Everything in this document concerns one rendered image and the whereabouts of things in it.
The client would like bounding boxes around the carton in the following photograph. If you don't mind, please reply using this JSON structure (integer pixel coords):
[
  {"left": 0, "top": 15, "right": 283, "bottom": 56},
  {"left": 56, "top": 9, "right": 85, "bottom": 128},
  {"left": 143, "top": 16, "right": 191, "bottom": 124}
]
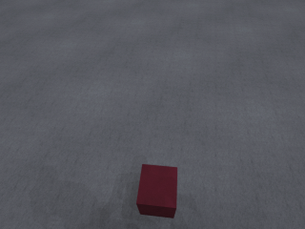
[{"left": 136, "top": 164, "right": 178, "bottom": 219}]

